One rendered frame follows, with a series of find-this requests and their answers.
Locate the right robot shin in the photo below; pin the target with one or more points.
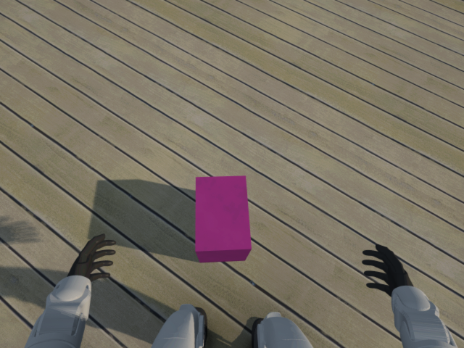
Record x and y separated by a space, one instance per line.
272 314

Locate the left robot hand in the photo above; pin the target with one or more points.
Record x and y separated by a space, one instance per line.
84 265

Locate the robot right forearm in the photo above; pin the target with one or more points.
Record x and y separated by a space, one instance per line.
417 320

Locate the right robot thigh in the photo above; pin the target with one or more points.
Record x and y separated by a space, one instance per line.
279 332

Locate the right robot hand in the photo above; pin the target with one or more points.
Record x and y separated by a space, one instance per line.
395 275

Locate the carton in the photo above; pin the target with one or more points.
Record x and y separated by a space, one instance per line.
222 219

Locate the robot left forearm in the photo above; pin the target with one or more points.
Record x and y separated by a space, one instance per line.
62 323

